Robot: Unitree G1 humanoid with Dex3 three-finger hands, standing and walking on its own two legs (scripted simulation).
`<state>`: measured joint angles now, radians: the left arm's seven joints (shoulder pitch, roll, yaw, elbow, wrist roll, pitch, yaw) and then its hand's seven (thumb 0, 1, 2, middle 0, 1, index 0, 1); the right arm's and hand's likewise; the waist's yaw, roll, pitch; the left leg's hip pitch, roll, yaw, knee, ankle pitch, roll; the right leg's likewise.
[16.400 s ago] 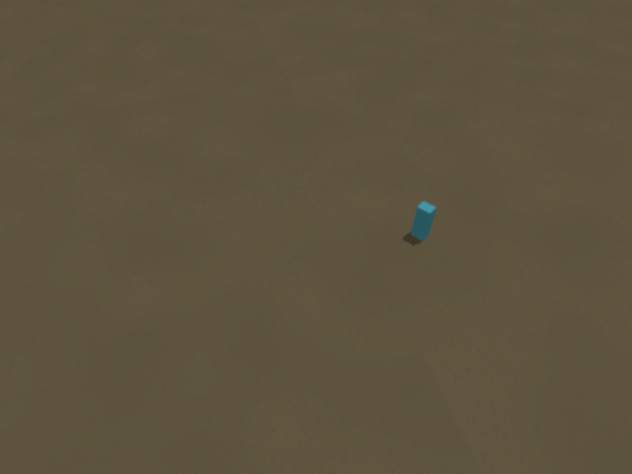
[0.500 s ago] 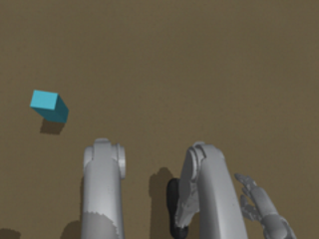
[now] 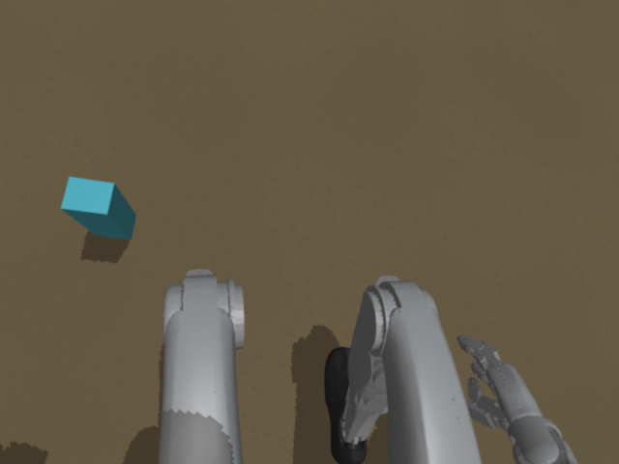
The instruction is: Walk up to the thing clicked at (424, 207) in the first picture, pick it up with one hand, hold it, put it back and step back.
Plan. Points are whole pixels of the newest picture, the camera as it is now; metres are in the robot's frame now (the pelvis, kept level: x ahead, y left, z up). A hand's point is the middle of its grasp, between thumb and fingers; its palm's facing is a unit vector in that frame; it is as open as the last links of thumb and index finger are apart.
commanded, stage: approach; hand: left
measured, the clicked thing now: (104, 212) +0.43 +0.34 -0.28
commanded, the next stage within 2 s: close in in 0.68 s
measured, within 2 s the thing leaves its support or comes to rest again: neither
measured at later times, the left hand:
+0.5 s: hand out of the picture +0.32 +0.49 -0.09, palm faces +0.50 -0.87 +0.01, open 17.7 cm
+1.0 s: hand (48, 233) +0.37 +0.39 -0.23, palm faces +0.47 -0.88 +0.04, open 17.5 cm
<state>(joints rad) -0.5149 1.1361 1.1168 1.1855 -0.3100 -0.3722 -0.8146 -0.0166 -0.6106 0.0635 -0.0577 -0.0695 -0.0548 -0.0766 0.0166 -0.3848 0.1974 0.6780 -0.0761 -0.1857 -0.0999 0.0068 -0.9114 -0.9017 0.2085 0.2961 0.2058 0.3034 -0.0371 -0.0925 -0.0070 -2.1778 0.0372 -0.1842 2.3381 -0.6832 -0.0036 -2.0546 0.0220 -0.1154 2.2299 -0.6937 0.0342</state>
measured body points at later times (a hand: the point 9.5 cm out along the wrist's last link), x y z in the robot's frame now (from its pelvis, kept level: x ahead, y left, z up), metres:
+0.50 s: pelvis +0.00 +0.00 -0.03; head +0.22 +0.14 +0.33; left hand +0.29 +0.53 -0.08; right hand +0.21 -0.26 -0.11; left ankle +0.08 +0.13 -0.33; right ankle +0.11 -0.13 -0.33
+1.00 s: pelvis -0.01 +0.01 -0.08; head +0.21 +0.18 +0.27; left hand +0.34 +0.44 -0.23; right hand +0.19 -0.25 -0.12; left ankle +0.08 +0.13 -0.33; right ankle +0.11 -0.13 -0.33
